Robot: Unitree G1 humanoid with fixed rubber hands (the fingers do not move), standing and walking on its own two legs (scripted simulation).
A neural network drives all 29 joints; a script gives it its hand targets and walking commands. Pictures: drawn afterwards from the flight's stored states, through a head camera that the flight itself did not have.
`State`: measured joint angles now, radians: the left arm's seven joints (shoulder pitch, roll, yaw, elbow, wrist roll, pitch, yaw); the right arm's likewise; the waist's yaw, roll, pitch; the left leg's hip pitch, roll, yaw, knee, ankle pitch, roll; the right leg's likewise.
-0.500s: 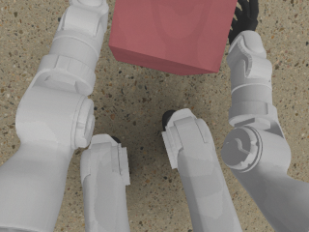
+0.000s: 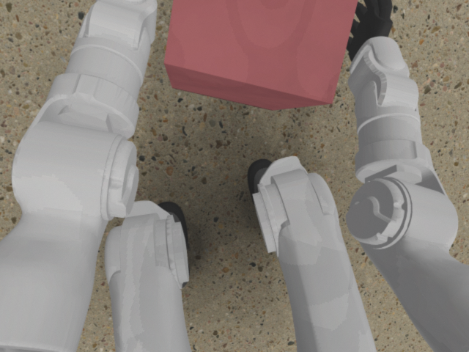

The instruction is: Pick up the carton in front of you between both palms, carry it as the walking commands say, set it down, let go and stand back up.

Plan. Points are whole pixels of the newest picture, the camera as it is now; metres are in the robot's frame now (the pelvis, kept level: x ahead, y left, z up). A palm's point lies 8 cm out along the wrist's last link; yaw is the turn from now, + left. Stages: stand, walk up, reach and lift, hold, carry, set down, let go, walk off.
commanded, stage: set down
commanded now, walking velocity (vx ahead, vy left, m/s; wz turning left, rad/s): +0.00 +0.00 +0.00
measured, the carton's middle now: (247, 29) +0.51 -0.13 -0.26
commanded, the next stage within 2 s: let go in 1.64 s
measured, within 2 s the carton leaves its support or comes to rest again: neither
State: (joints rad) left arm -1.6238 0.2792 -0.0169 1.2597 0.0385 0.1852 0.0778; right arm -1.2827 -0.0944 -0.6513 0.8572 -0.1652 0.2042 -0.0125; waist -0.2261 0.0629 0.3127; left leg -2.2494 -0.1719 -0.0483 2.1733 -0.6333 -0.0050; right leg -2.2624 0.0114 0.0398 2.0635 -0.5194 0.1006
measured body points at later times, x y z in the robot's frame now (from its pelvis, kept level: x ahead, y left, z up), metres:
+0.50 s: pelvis -0.01 +0.00 -0.01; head +0.38 -0.01 +0.22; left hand +0.59 +0.04 -0.21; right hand +0.45 -0.30 -0.20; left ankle +0.08 +0.10 -0.35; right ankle +0.13 -0.14 -0.35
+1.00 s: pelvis -0.01 -0.01 +0.05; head +0.33 -0.06 +0.33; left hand +0.62 +0.01 -0.07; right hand +0.45 -0.33 -0.07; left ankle +0.08 +0.10 -0.35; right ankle +0.13 -0.14 -0.35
